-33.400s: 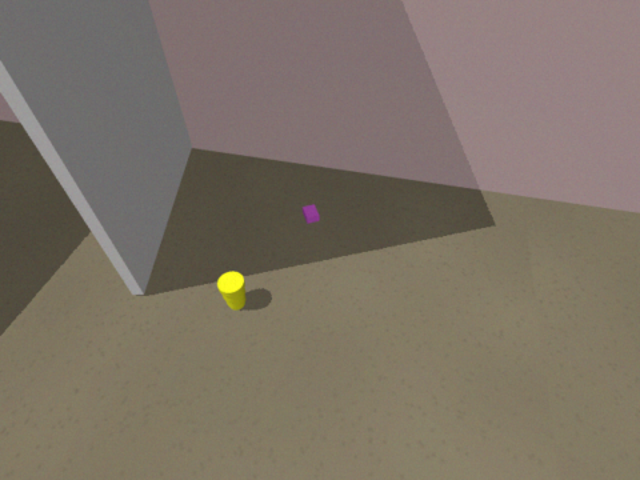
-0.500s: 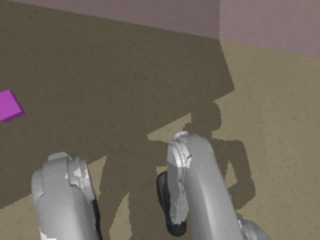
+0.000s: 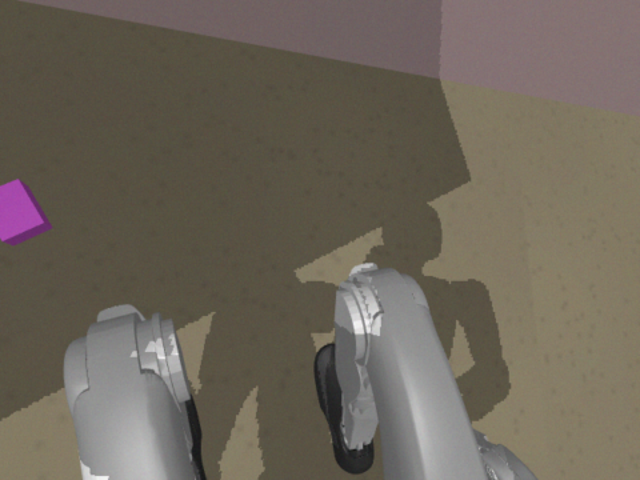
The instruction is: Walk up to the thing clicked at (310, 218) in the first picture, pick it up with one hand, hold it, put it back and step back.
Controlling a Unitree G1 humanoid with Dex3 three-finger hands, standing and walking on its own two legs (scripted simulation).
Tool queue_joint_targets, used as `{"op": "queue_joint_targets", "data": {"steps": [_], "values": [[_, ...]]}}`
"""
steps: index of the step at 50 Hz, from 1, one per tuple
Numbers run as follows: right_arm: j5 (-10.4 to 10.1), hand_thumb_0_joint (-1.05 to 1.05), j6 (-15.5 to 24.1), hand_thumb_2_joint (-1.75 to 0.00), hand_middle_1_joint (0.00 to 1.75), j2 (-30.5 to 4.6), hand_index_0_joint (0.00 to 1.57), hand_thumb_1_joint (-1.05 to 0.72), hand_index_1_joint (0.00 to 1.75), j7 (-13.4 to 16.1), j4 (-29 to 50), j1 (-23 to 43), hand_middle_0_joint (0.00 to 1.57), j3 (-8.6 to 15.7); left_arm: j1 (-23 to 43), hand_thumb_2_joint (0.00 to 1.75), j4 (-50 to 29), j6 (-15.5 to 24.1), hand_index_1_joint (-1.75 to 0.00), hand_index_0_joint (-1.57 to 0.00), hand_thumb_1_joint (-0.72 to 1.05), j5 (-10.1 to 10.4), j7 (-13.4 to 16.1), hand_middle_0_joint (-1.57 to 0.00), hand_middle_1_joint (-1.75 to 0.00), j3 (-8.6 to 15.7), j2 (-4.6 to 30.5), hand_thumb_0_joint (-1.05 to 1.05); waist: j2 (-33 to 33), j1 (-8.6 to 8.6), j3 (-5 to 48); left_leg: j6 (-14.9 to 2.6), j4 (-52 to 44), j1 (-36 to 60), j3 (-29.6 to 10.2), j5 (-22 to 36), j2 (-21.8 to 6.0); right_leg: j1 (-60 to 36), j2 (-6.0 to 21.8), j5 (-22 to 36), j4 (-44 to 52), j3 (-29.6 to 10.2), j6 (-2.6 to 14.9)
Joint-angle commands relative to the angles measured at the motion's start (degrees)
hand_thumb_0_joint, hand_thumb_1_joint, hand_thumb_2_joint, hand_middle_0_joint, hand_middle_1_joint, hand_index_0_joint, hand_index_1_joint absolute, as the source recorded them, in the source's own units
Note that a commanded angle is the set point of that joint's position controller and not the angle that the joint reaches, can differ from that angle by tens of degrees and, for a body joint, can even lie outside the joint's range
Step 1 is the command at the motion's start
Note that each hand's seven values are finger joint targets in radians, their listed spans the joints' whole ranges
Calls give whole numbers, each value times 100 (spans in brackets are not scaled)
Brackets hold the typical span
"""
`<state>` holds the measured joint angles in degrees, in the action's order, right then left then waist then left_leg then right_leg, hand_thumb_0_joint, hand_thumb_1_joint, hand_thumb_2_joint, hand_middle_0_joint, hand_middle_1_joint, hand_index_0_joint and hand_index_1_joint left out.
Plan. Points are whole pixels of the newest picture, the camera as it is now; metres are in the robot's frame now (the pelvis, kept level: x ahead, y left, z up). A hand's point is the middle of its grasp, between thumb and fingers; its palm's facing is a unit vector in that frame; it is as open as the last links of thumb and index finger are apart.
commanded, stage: rise first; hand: left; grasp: from above
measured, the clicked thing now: (15, 212) +0.47 +0.36 -0.30
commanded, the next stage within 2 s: approach in 1.02 s
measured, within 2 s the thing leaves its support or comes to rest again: neither
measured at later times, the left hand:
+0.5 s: hand out of the picture +0.42 +0.39 -0.18, palm faces -0.36 -0.23 -0.91, open 13.2 cm
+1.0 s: hand out of the picture +0.42 +0.38 -0.18, palm faces -0.37 -0.22 -0.90, open 13.2 cm
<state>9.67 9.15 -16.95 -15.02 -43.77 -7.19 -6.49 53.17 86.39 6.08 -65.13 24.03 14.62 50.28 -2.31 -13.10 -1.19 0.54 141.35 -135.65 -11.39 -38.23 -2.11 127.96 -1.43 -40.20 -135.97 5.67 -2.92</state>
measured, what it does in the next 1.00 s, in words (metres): stands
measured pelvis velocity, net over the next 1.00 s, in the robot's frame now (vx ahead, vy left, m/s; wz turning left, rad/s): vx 0.00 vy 0.00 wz -0.01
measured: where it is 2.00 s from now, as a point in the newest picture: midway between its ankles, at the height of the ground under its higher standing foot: (269, 449)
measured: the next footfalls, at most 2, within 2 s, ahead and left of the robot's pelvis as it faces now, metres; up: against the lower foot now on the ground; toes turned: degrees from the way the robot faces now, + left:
none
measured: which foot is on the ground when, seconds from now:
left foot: down 0.00-1.00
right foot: down 0.00-1.00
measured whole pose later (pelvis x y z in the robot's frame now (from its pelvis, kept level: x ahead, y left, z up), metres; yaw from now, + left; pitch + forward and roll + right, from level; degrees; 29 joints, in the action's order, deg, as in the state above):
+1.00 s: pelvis +0.00 +0.00 +0.00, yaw +0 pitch +31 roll -10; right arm 10.2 9.4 -17.6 -14.6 -43.2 -6.5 -7.0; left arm 54.5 88.9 7.5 -66.1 24.6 14.4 51.6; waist -2.5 -13.6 -1.5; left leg 0.7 141.7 -135.7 -11.8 -38.1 -2.1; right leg 128.2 -1.7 -39.7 -136.1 5.9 -3.0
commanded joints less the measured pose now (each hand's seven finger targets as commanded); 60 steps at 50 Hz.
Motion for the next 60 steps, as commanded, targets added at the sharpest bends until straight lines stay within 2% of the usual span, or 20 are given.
{"op": "queue_joint_targets", "data": {"steps": [1, 4, 6, 11, 15, 16, 19, 21, 23, 26, 30, 31, 35, 36, 38, 46, 53, 54, 57, 60], "values": [[0, 0, 37, -90, 30, -1558, 20, -90, 30, 21, -9, -1131, 20, 480, 1595, 86, -777, 50, -88, -22, -40, 33, 257, -22, -88, 79, 1701, 0, 2121, -51, 3877, -163, -1348, 3161, 666, 1007, 19, -1597, -210, 1400, 1288, 565, 431], [8, 0, 50, -90, 30, -1593, 20, -90, 30, 43, -8, -1087, 20, 479, 1531, 87, -537, 59, -88, -21, -41, 32, 255, -22, -87, 91, 1721, 0, 2070, -38, 3631, -157, -1408, 3084, 639, 801, 22, -1408, -188, 1176, 1253, 596, 435], [14, 0, 50, -90, 30, -1607, 20, -90, 30, 49, 22, -1079, 20, 469, 1624, 87, -418, 100, -88, -21, -41, 8, 222, -22, -88, -30, 1607, 0, 1917, -169, 3502, -175, -1404, 2965, 604, 633, 17, -1379, -201, 1046, 1309, 617, 431], [38, 0, 68, -90, 30, -1605, 20, -90, 30, 69, 38, -1099, 20, 414, 1624, 85, -459, 164, -87, -23, -38, -58, 264, -23, -87, 122, 1930, 0, 1951, -59, 3739, -177, -1331, 3095, 657, 882, 27, -1649, -216, 1267, 1311, 577, 409], [70, 0, 59, -90, 30, -1582, 20, -90, 30, 81, 44, -1012, 20, 380, 1566, 85, -230, 134, -88, -22, -39, -54, 351, -22, -88, 90, 1830, 0, 2008, -81, 3725, -164, -1301, 3084, 642, 906, 3, -1601, -237, 1319, 1277, 608, 414], [85, 0, 59, -90, 30, -1626, 20, -90, 30, 88, 47, -1036, 20, 386, 1694, 85, -433, 155, -87, -23, -39, -57, 380, -23, -87, 142, 1936, 0, 2103, -88, 3744, -164, -1343, 3056, 648, 880, 18, -1607, -227, 1284, 1278, 609, 415], [73, 0, 53, -90, 30, -1583, 20, -90, 30, 96, 29, -998, 20, 400, 1623, 84, -563, 100, -86, -23, -38, -63, 403, -23, -86, 221, 2004, 0, 2338, 56, 3881, -132, -1376, 3237, 682, 965, 17, -1604, -216, 1330, 1241, 586, 430], [58, 0, 50, -90, 30, -1574, 20, -90, 30, 84, 23, -975, 20, 449, 1522, 84, -483, 57, -87, -23, -38, -72, 380, -23, -87, 138, 1855, 0, 2320, 19, 3804, -123, -1390, 3292, 652, 957, -3, -1458, -217, 1321, 1200, 603, 445], [63, 0, 54, -90, 30, -1629, 20, -89, 30, 65, 33, -1084, 20, 462, 1615, 84, -511, 37, -86, -23, -38, -40, 355, -23, -86, 108, 1780, 0, 2198, -123, 3707, -139, -1396, 3206, 618, 945, 17, -1461, -207, 1312, 1223, 623, 429], [49, 0, 51, -90, 30, -1599, 20, -90, 30, 68, 20, -1010, 20, 441, 1586, 84, -573, 59, -86, -24, -38, -3, 350, -24, -85, 112, 1869, 0, 2256, -9, 3712, -151, -1419, 3109, 626, 758, 14, -1461, -220, 1165, 1251, 605, 446], [57, 0, 55, -90, 30, -1581, 20, -90, 30, 66, 21, -1041, 20, 453, 1551, 84, -572, 62, -86, -23, -38, -24, 279, -23, -86, 59, 1816, 0, 2146, -55, 3741, -172, -1342, 3056, 681, 815, 25, -1564, -222, 1233, 1313, 562, 421], [40, 0, 56, -90, 30, -1583, 20, -90, 30, 74, 1, -1068, 20, 459, 1583, 85, -658, 81, -86, -23, -39, 7, 309, -23, -86, 167, 1881, 0, 2143, -2, 3819, -154, -1388, 3139, 650, 844, 23, -1550, -212, 1233, 1277, 589, 430], [30, 0, 51, -90, 30, -1588, 20, -90, 30, 51, 29, -1059, 20, 473, 1522, 85, -488, 94, -87, -22, -39, -6, 248, -22, -88, -1, 1650, 0, 2097, -91, 3722, -147, -1392, 3172, 606, 890, 13, -1438, -216, 1277, 1252, 620, 435], [29, 0, 61, -90, 30, -1598, 20, -90, 30, 53, 12, -1097, 20, 457, 1587, 84, -524, 99, -86, -23, -38, -17, 256, -23, -86, 11, 1687, 0, 2069, -136, 3686, -149, -1370, 3192, 606, 964, 25, -1488, -202, 1347, 1256, 611, 424], [47, 0, 62, -90, 30, -1624, 20, -90, 30, 64, -2, -1086, 20, 452, 1613, 85, -637, 127, -88, -22, -39, -16, 284, -22, -88, 139, 1898, 0, 2149, -29, 3824, -154, -1363, 3150, 640, 953, 21, -1571, -213, 1337, 1266, 603, 424], [45, 0, 60, -90, 30, -1607, 20, -90, 30, 60, 49, -1047, 20, 452, 1647, 84, -521, 140, -86, -24, -38, -75, 277, -24, -86, 6, 1777, 0, 2050, -111, 3618, -178, -1338, 3052, 651, 758, 21, -1443, -207, 1171, 1290, 579, 429], [74, 0, 79, -90, 30, -1602, 20, -90, 30, 79, 38, -1065, 20, 406, 1645, 83, -543, 159, -84, -24, -37, -59, 342, -25, -83, 154, 1964, 0, 2125, -69, 3738, -167, -1335, 3109, 661, 919, 24, -1654, -212, 1297, 1294, 580, 412], [74, 0, 80, -90, 30, -1610, 20, -90, 30, 77, 55, -1050, 20, 403, 1623, 83, -395, 143, -86, -24, -37, -49, 336, -24, -86, 85, 1878, 0, 2063, -104, 3685, -175, -1320, 3061, 643, 893, 18, -1604, -220, 1291, 1283, 590, 416], [59, 0, 62, -89, 30, -1578, 20, -88, 30, 84, 46, -1014, 20, 439, 1512, 88, -572, 133, -82, -21, -41, -32, 338, -23, -80, 118, 1854, 0, 2308, 9, 3809, -131, -1394, 3248, 642, 933, 27, -1539, -202, 1300, 1232, 600, 436], [51, 0, 61, -89, 30, -1596, 20, -88, 30, 63, 11, -1101, 20, 508, 1643, 92, -562, 69, -85, -17, -45, -31, 328, -19, -83, -89, 1488, 0, 2306, -147, 3771, -113, -1426, 3324, 601, 905, 13, -1364, -199, 1304, 1210, 637, 443]]}}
